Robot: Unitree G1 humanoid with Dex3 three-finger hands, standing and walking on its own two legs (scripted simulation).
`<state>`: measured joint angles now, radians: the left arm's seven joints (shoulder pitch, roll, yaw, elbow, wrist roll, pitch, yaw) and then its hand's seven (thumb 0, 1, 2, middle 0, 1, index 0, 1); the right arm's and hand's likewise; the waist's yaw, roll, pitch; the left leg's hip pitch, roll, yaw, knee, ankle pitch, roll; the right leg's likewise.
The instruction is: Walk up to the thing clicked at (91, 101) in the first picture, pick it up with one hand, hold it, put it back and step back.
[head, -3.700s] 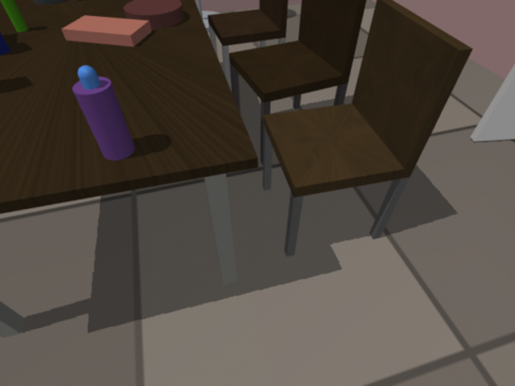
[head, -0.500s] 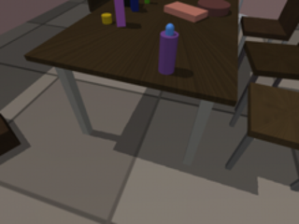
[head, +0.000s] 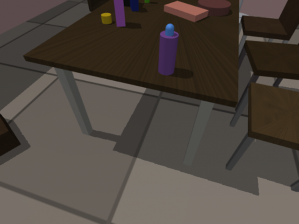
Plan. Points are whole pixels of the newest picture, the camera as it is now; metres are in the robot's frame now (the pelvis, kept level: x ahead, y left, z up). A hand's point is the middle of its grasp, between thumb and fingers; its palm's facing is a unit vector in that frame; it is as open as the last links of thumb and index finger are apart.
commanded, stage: walk up
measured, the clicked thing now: (168, 49) +0.79 -0.04 +0.08
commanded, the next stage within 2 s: stand in 0.06 s
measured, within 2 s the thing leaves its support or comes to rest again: neither
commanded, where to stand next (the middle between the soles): +0.07 -0.01 m, yaw -3 degrees
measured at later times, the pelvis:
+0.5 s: pelvis +0.00 +0.00 +0.00, yaw -1 degrees
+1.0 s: pelvis +0.00 -0.01 +0.00, yaw -2 degrees
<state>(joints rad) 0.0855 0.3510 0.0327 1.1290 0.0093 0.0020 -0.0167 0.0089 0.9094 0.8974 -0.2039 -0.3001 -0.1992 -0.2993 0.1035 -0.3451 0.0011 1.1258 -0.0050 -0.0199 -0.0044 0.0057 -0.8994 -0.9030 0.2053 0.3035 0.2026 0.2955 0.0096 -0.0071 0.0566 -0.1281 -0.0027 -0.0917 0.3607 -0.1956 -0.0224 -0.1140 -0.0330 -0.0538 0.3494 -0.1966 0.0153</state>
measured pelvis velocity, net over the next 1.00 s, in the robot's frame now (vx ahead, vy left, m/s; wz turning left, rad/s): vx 0.00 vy -0.01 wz -0.03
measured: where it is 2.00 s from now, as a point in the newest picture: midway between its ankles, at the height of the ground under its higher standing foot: outside the picture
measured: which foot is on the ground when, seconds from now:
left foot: down 0.00-1.00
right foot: down 0.00-1.00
